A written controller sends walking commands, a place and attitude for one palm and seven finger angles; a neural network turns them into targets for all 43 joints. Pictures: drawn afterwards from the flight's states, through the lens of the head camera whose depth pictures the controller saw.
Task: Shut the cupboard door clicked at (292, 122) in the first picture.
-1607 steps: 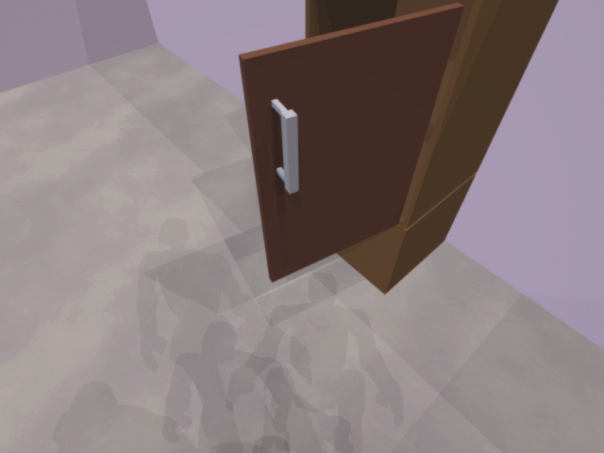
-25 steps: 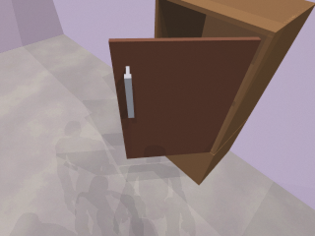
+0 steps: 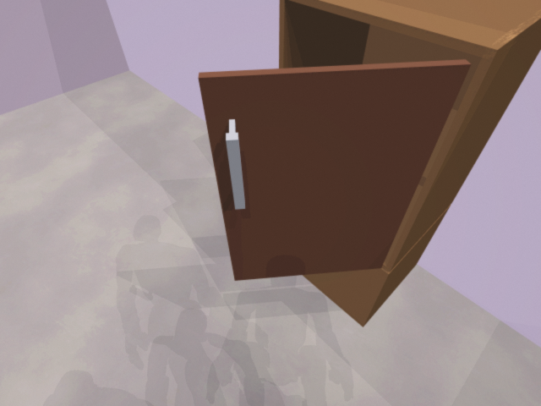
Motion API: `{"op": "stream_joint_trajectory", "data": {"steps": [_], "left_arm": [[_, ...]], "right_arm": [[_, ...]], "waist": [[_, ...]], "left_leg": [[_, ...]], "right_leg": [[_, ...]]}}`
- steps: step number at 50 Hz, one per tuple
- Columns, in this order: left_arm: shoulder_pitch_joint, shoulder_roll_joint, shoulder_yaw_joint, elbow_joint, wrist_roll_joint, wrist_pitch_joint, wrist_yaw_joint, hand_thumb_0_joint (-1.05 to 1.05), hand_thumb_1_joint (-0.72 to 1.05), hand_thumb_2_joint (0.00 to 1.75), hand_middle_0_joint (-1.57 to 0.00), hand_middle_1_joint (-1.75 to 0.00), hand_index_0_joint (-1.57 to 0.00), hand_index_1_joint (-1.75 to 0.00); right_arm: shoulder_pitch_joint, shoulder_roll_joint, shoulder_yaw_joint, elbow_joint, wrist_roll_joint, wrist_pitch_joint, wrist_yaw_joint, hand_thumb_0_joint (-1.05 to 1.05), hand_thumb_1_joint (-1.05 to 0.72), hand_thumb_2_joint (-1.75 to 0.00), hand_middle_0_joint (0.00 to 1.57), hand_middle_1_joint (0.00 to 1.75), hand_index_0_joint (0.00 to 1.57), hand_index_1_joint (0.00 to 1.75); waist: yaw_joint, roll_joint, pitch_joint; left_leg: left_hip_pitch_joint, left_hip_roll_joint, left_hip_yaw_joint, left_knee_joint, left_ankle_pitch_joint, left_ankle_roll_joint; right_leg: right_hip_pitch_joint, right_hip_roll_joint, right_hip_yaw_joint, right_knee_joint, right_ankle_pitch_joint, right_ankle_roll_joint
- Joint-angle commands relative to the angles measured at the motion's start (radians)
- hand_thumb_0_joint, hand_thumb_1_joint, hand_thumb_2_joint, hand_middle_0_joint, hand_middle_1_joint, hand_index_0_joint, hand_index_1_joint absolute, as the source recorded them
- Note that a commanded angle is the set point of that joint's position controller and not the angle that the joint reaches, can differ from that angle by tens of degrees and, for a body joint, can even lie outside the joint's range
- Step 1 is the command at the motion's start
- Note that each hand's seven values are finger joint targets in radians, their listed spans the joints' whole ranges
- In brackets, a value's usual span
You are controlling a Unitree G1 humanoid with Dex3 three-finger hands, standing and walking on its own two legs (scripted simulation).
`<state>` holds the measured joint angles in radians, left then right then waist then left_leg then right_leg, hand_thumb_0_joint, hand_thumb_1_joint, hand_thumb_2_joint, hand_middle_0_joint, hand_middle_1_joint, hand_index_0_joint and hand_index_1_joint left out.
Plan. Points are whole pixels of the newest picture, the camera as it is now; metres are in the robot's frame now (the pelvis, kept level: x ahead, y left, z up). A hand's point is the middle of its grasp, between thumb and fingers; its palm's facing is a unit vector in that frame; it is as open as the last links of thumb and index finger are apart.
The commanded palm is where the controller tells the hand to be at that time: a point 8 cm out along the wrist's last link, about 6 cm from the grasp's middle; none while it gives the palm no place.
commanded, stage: look again from close up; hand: left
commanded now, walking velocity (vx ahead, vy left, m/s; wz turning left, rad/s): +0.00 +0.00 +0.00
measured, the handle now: (236, 166) +0.48 +0.09 +0.10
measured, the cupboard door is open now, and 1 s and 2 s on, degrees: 51 51 51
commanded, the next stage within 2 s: shuffle to correct the standing spot in 0.20 s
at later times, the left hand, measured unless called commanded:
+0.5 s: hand out of the picture +0.02 +0.18 -0.18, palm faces -0.02 -0.98 -0.19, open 7.4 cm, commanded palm none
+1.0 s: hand out of the picture -0.02 +0.09 -0.20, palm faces +0.14 -0.99 -0.10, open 7.4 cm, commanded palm none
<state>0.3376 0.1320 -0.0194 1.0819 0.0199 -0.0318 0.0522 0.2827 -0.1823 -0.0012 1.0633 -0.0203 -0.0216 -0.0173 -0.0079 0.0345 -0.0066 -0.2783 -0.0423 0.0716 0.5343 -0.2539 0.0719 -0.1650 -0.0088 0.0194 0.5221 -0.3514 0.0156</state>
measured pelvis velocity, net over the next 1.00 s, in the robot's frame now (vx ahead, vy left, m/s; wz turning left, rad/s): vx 0.04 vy -0.05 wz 0.11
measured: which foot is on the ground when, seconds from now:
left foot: down 0.00-0.72, up 0.74-0.94, down 0.96-1.00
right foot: down 0.00-0.96, up 0.98-1.00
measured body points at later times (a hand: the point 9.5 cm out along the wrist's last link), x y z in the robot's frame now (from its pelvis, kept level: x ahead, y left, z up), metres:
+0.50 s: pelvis +0.01 +0.00 +0.00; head +0.02 +0.02 +0.45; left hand +0.02 +0.23 -0.16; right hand +0.04 -0.24 -0.14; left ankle +0.02 +0.07 -0.73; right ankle -0.04 -0.13 -0.73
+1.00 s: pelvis +0.04 -0.05 -0.01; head +0.06 -0.01 +0.43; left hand -0.03 +0.14 -0.19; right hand +0.09 -0.28 -0.15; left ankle +0.03 +0.03 -0.74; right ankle -0.02 -0.14 -0.72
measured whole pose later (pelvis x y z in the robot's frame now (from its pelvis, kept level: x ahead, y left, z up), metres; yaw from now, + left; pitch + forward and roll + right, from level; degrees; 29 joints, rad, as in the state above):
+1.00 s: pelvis +0.04 -0.05 -0.01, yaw +6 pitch +1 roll -1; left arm 0.39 0.14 0.01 1.07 0.03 0.03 0.03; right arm 0.25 -0.12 -0.02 1.06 -0.03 -0.01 -0.04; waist 0.01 -0.07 0.03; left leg -0.33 0.02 0.12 0.67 -0.35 0.06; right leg -0.24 0.01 -0.14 0.75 -0.49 -0.03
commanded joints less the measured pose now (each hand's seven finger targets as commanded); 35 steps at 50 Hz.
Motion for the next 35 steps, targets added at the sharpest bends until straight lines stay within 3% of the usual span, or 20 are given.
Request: {"op": "stream_joint_trajectory", "data": {"steps": [1,6,14,16,18,22,28,31,33,34,35], "left_arm": [[0.048,0.12,0.023,-0.042,-0.004,-0.008,0.002,0.0,0.9,0.9,-0.2,-0.3,-0.2,-0.3],[0.034,0.157,0.028,-0.057,-0.004,-0.005,0.001,0.0,0.9,0.9,-0.2,-0.3,-0.2,-0.3],[-0.003,0.193,0.03,-0.071,-0.002,0.004,-0.006,0.0,0.9,0.9,-0.2,-0.3,-0.2,-0.3],[0.006,0.164,0.022,-0.058,-0.005,0.01,-0.007,0.0,0.9,0.9,-0.2,-0.3,-0.2,-0.3],[0.026,0.144,0.016,-0.044,-0.003,0.015,-0.008,0.0,0.9,0.9,-0.2,-0.3,-0.2,-0.3],[0.029,0.143,0.021,-0.045,0.006,0.032,-0.017,0.0,0.9,0.9,-0.2,-0.3,-0.2,-0.3],[0.039,0.136,0.033,-0.059,0.014,0.045,-0.027,0.0,0.9,0.9,-0.2,-0.3,-0.2,-0.3],[0.067,0.119,0.042,-0.056,0.014,0.049,-0.033,0.0,0.9,0.9,-0.2,-0.3,-0.2,-0.3],[0.09,0.127,0.047,-0.051,0.014,0.045,-0.034,0.0,0.9,0.9,-0.2,-0.3,-0.2,-0.3],[0.109,0.137,0.051,-0.048,0.013,0.044,-0.032,0.0,0.9,0.9,-0.2,-0.3,-0.2,-0.3],[0.124,0.155,0.052,-0.046,0.012,0.044,-0.029,0.0,0.9,0.9,-0.2,-0.3,-0.2,-0.3]], "right_arm": [[0.027,-0.105,-0.016,-0.05,0.007,-0.024,-0.007,0.0,-0.9,-0.9,0.2,0.3,0.2,0.3],[-0.008,-0.128,-0.018,-0.05,0.007,-0.027,-0.008,0.0,-0.9,-0.9,0.2,0.3,0.2,0.3],[-0.053,-0.149,-0.019,-0.046,0.009,-0.025,-0.008,0.0,-0.9,-0.9,0.2,0.3,0.2,0.3],[-0.055,-0.123,-0.012,-0.036,0.007,-0.021,-0.008,0.0,-0.9,-0.9,0.2,0.3,0.2,0.3],[-0.043,-0.106,-0.008,-0.026,0.007,-0.015,-0.008,0.0,-0.9,-0.9,0.2,0.3,0.2,0.3],[-0.033,-0.145,-0.025,-0.022,0.001,-0.004,-0.012,0.0,-0.9,-0.9,0.2,0.3,0.2,0.3],[0.024,-0.167,-0.051,-0.025,-0.003,0.007,-0.03,0.0,-0.9,-0.9,0.2,0.3,0.2,0.3],[0.005,-0.166,-0.058,-0.034,-0.006,0.012,-0.031,0.0,-0.9,-0.9,0.2,0.3,0.2,0.3],[-0.014,-0.132,-0.055,-0.036,-0.002,0.013,-0.026,0.0,-0.9,-0.9,0.2,0.3,0.2,0.3],[-0.026,-0.11,-0.049,-0.046,-0.001,0.011,-0.023,0.0,-0.9,-0.9,0.2,0.3,0.2,0.3],[-0.033,-0.077,-0.04,-0.054,0.0,0.011,-0.02,0.0,-0.9,-0.9,0.2,0.3,0.2,0.3]], "waist": [[0.005,-0.078,0.069],[0.01,-0.066,0.03],[0.015,-0.032,0.033],[0.012,-0.028,0.024],[0.015,-0.051,0.03],[0.005,0.009,0.073],[-0.004,0.06,0.039],[0.013,0.039,0.017],[0.031,-0.029,0.034],[0.036,-0.075,0.042],[0.039,-0.16,0.07]], "left_leg": [[0.062,0.139,-0.159,-0.132,0.171,-0.008],[0.103,0.141,-0.142,-0.123,0.25,-0.007],[0.104,0.146,-0.143,-0.142,0.246,-0.007],[0.117,0.151,-0.146,-0.148,0.223,-0.011],[0.101,0.164,-0.167,-0.163,0.157,-0.004],[0.085,0.224,-0.273,-0.245,-0.006,0.024],[0.125,0.314,-0.384,-0.244,0.084,0.11],[0.03,0.296,-0.337,-0.208,0.048,0.094],[-0.103,0.222,-0.248,-0.151,-0.016,0.039],[-0.168,0.167,-0.171,-0.096,-0.081,0.012],[-0.215,0.091,-0.08,-0.003,-0.135,-0.011]], "right_leg": [[-0.095,-0.063,0.07,-0.086,0.155,-0.06],[-0.062,-0.072,0.075,-0.088,0.228,-0.056],[-0.041,-0.078,0.074,-0.111,0.228,-0.05],[-0.042,-0.076,0.064,-0.117,0.205,-0.041],[-0.033,-0.068,0.034,-0.117,0.152,-0.033],[-0.102,-0.039,-0.018,-0.055,0.033,-0.031],[-0.195,-0.03,-0.039,0.091,-0.09,-0.035],[-0.105,-0.031,-0.042,0.027,-0.024,-0.04],[0.025,-0.053,-0.021,-0.108,0.057,-0.044],[0.056,-0.096,0.023,-0.146,0.013,-0.06],[0.048,-0.151,0.093,-0.2,-0.037,-0.096]]}}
